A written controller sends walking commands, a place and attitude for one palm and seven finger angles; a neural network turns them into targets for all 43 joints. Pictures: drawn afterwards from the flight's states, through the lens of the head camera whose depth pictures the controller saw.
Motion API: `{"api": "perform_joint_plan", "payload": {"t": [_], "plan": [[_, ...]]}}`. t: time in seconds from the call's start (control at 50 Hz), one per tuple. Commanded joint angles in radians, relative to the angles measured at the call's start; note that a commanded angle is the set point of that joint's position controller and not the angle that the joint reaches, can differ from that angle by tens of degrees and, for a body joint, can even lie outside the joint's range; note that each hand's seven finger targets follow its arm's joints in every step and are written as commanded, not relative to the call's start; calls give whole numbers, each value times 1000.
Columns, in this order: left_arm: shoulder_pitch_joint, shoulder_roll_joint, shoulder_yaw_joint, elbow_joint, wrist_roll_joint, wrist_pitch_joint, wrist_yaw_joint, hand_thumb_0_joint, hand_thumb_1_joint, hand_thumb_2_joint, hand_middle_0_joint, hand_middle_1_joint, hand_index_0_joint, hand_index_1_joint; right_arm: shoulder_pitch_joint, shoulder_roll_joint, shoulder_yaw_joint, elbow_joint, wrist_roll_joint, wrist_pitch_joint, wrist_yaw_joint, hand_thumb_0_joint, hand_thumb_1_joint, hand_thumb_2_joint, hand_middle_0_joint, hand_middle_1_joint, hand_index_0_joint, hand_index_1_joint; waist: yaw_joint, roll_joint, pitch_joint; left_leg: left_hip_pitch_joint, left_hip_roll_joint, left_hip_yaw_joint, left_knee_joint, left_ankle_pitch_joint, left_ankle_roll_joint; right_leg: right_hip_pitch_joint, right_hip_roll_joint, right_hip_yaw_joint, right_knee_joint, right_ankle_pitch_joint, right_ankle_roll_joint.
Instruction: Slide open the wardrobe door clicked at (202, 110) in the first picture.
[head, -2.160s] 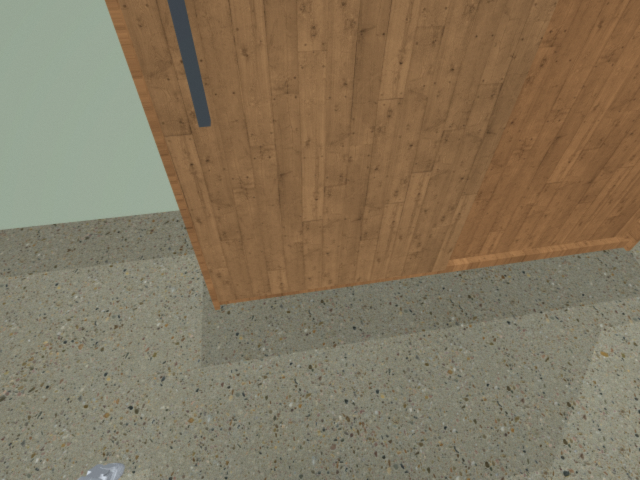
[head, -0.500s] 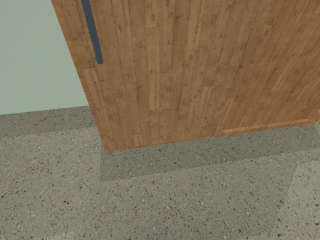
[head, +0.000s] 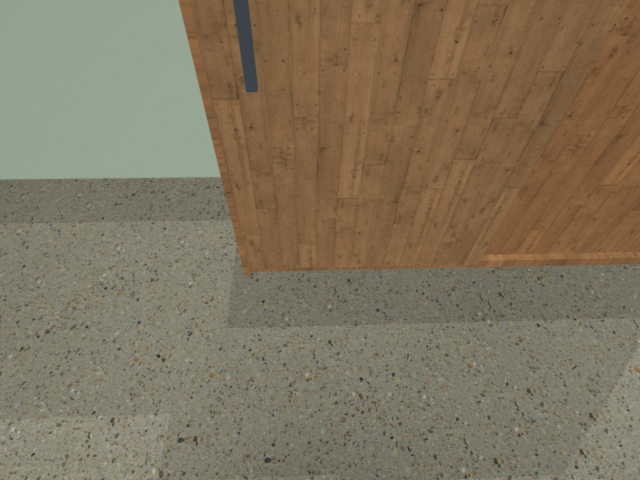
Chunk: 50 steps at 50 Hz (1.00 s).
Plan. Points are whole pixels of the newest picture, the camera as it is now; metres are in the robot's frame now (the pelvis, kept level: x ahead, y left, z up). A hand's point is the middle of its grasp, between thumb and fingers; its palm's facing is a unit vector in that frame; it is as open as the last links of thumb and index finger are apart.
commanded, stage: take the last steps up to it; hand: left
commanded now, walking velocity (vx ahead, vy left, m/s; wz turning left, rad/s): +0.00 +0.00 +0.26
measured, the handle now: (242, 1) +0.85 +0.21 +0.20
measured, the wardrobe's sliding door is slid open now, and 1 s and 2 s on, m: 0.00 0.00 0.00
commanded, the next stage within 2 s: come to a stop and stand still in 1.16 s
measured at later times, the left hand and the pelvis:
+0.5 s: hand out of the picture +0.06 +0.22 -0.16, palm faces +0.11 -0.98 -0.17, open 7.4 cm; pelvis +0.06 +0.04 +0.01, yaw +5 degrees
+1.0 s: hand (201, 440) +0.20 +0.20 -0.17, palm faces +0.17 -0.97 -0.15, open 7.3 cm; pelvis +0.23 +0.03 +0.01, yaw +6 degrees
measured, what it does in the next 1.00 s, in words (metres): walks ahead: left foot, then right foot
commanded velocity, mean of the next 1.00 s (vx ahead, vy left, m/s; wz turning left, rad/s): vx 0.29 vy -0.01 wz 0.02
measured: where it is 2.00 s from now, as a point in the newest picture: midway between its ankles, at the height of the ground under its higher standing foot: (299, 433)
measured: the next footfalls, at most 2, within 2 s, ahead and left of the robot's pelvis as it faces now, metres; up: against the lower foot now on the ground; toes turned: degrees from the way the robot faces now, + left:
left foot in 0.24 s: +0.03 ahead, +0.14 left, +0.00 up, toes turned +10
right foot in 0.66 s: +0.25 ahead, -0.10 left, +0.00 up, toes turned -3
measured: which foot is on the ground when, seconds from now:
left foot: down 0.00-0.00, up 0.02-0.22, down 0.24-0.66, up 0.68-1.00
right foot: down 0.00-0.24, up 0.26-0.64, down 0.66-1.00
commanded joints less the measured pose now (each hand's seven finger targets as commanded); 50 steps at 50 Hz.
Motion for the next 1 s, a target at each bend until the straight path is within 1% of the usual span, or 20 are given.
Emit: {"api": "perform_joint_plan", "payload": {"t": [0.0,0.02,0.06,0.12,0.18,0.22,0.24,0.28,0.34,0.52,0.56,0.6,0.62,0.64,0.66,0.7,0.74,0.78,0.92,0.98], "plan": [[83,207,55,-66,11,-25,9,0,900,900,-200,-300,-200,-300,-11,-120,-55,-100,0,-7,-12,0,-900,-900,200,300,200,300,31,-257,-55,-167,26,77,268,-202,1,65,-379,365,-323,-69,-164],[72,183,51,-69,14,-26,13,0,900,900,-200,-300,-200,-300,-13,-124,-62,-101,-3,-4,-10,0,-900,-900,200,300,200,300,21,-193,-54,-148,51,74,381,-242,1,22,-389,346,-317,8,-196],[51,165,48,-62,19,-37,6,0,900,900,-200,-300,-200,-300,17,-87,-52,-77,-3,-11,1,0,-900,-900,200,300,200,300,-4,-127,-47,-133,82,120,390,-222,-6,42,-323,228,-294,19,-171],[101,171,50,-31,24,-44,-6,0,900,900,-200,-300,-200,-300,5,-61,-43,-77,-5,-27,14,0,-900,-900,200,300,200,300,16,-162,-7,-63,93,199,176,-222,-4,26,-296,174,-302,-155,-148],[89,152,44,-20,12,-33,-17,0,900,900,-200,-300,-200,-300,147,-69,-39,-24,-7,-46,9,0,-900,-900,200,300,200,300,-40,-70,-2,245,72,224,-101,-119,4,-181,-190,58,-181,-331,-68],[48,47,20,-69,9,-35,-33,0,900,900,-200,-300,-200,-300,277,-208,-68,2,-18,-59,-7,0,-900,-900,200,300,200,300,-88,276,43,276,381,-261,-400,-463,132,-391,-6,-90,230,-283,15],[-8,48,21,-96,16,-40,-35,0,900,900,-200,-300,-200,-300,287,-232,-74,6,-20,-64,-12,0,-900,-900,200,300,200,300,-102,227,64,249,445,-370,-458,-486,197,-447,-26,-8,379,-271,-1],[-24,62,33,-69,20,-44,-41,0,900,900,-200,-300,-200,-300,227,-170,-54,4,-15,-77,-20,0,-900,-900,200,300,200,300,-68,149,100,178,404,-275,-463,-375,187,-455,-71,70,531,-142,-6],[56,35,31,-22,18,-46,-55,0,900,900,-200,-300,-200,-300,187,-123,-41,5,-6,-104,-26,0,-900,-900,200,300,200,300,-22,90,49,206,322,-58,-421,-52,163,-380,-79,54,506,-15,16],[-87,-6,34,-65,9,-50,-59,0,900,900,-200,-300,-200,-300,270,-105,-53,83,-18,-106,-29,0,-900,-900,200,300,200,300,-54,100,88,221,333,48,-369,137,168,-245,-55,-18,135,8,16],[-66,-9,42,-56,10,-57,-59,0,900,900,-200,-300,-200,-300,259,-104,-55,87,-20,-103,-31,0,-900,-900,200,300,200,300,-36,101,83,184,328,64,-318,158,153,-139,-33,-36,65,32,3],[112,29,55,4,13,-70,-54,0,900,900,-200,-300,-200,-300,235,-102,-54,92,-13,-100,-29,0,-900,-900,200,300,200,300,50,27,-6,132,264,133,-101,235,106,123,9,-59,-54,75,-19],[234,97,71,45,20,-85,-45,0,900,900,-200,-300,-200,-300,244,-72,-51,87,-2,-104,-19,0,-900,-900,200,300,200,300,99,-97,-86,-24,196,202,145,185,63,353,-113,93,-110,12,-72],[366,211,99,71,18,-92,-30,0,900,900,-200,-300,-200,-300,256,0,-34,48,8,-113,-11,0,-900,-900,200,300,200,300,127,-352,-181,-265,65,270,471,-257,20,531,-394,511,-248,5,-183],[365,214,93,73,-1,-87,-24,0,900,900,-200,-300,-200,-300,186,-49,-43,25,4,-103,-12,0,-900,-900,200,300,200,300,133,-260,-163,-300,100,169,622,-339,35,424,-426,579,-336,-146,-225],[191,127,68,35,3,-82,-18,0,900,900,-200,-300,-200,-300,85,-37,-54,11,-7,-90,0,0,-900,-900,200,300,200,300,72,-157,7,-335,171,130,697,-183,35,145,-371,485,-399,-338,-196],[101,55,46,13,12,-89,-11,0,900,900,-200,-300,-200,-300,144,5,-52,39,-17,-68,6,0,-900,-900,200,300,200,300,-3,-88,27,-231,198,146,617,-89,12,-4,-297,276,-408,-181,-149],[99,34,43,12,15,-97,-10,0,900,900,-200,-300,-200,-300,180,24,-51,44,-18,-53,10,0,-900,-900,200,300,200,300,-31,-115,21,-177,197,179,513,-58,-9,-50,-254,159,-408,-81,-137],[154,93,47,47,17,-101,-21,0,900,900,-200,-300,-200,-300,29,7,-48,-39,-9,-73,31,0,-900,-900,200,300,200,300,8,-97,27,-112,165,235,147,-29,-13,25,-251,130,-374,-33,-155],[139,96,52,51,12,-91,-22,0,900,900,-200,-300,-200,-300,76,-16,-48,-26,-8,-86,24,0,-900,-900,200,300,200,300,-31,-79,28,69,135,272,0,36,-10,-24,-218,89,-288,-43,-123]]}}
